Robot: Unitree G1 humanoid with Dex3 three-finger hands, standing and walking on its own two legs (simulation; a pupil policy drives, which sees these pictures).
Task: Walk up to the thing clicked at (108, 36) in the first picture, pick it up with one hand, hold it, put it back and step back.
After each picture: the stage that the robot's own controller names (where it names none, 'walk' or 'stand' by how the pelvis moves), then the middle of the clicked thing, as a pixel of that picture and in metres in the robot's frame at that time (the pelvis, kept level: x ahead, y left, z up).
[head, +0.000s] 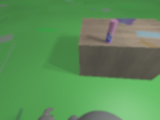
stand; (110, 32) +0.89 -0.15 +0.05
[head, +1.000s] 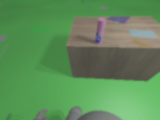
rise first; (99, 32) +0.82 +0.00 +0.07
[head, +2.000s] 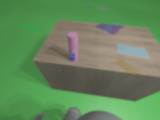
walk; (73, 48) +0.51 +0.21 +0.07
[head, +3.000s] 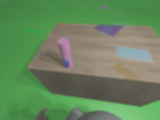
stand; (66, 55) +0.45 +0.22 +0.08
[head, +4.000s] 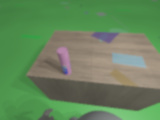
stand; (65, 62) +0.42 +0.23 +0.04
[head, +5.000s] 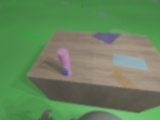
stand; (65, 64) +0.41 +0.22 +0.04
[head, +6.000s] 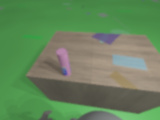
stand; (64, 64) +0.41 +0.23 +0.04
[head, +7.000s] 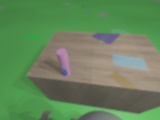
stand; (64, 64) +0.41 +0.23 +0.04
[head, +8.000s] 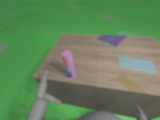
rise first; (69, 65) +0.40 +0.21 +0.05
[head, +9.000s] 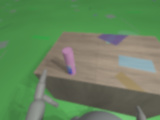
go down; (70, 62) +0.42 +0.22 +0.05
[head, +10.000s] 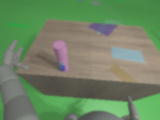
go down; (62, 58) +0.42 +0.20 +0.07
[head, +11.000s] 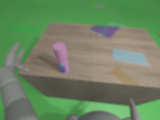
go down; (62, 60) +0.41 +0.20 +0.07
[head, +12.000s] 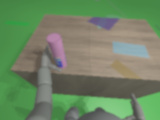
close in; (58, 54) +0.42 +0.21 +0.11
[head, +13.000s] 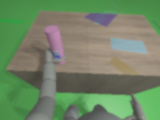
lift; (56, 48) +0.46 +0.21 +0.12
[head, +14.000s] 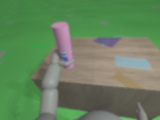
lift; (64, 49) +0.34 +0.17 +0.28
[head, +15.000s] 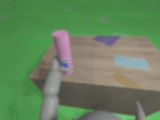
hold; (64, 55) +0.33 +0.17 +0.23
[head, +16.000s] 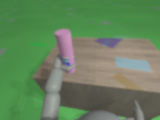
hold; (67, 54) +0.33 +0.16 +0.24
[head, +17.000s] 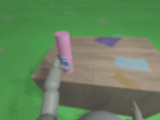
crouch; (65, 54) +0.36 +0.18 +0.22
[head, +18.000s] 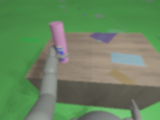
lower; (60, 44) +0.44 +0.21 +0.22
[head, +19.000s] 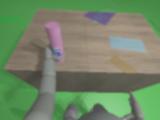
lower; (56, 45) +0.48 +0.21 +0.12
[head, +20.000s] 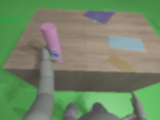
lower; (53, 46) +0.47 +0.22 +0.12
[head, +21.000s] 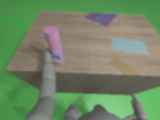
lower; (56, 48) +0.45 +0.22 +0.12
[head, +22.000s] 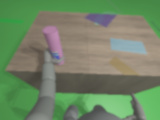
lower; (55, 48) +0.45 +0.22 +0.12
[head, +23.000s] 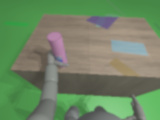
open; (59, 52) +0.43 +0.20 +0.11
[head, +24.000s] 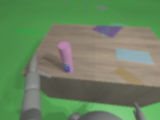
sink last; (67, 59) +0.41 +0.19 +0.09
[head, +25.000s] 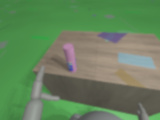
stand; (70, 59) +0.44 +0.21 +0.08
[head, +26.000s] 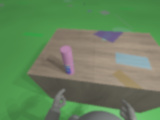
stand; (68, 62) +0.41 +0.20 +0.06
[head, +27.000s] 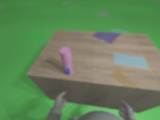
stand; (67, 62) +0.41 +0.21 +0.05
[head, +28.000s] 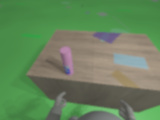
stand; (67, 62) +0.41 +0.20 +0.05
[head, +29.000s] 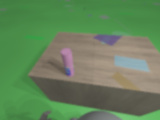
walk; (68, 64) +0.41 +0.20 +0.05
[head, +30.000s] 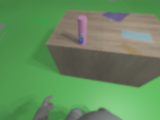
walk; (82, 32) +0.70 +0.13 +0.08
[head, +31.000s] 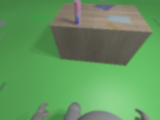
walk; (77, 13) +1.07 +0.26 +0.08
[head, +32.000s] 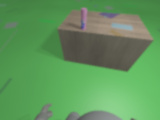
stand; (83, 19) +1.13 +0.19 +0.06
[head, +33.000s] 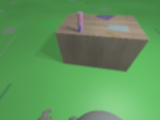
stand; (80, 23) +1.12 +0.21 +0.04
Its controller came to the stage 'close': yes
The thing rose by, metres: 0.20
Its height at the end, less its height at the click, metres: +0.00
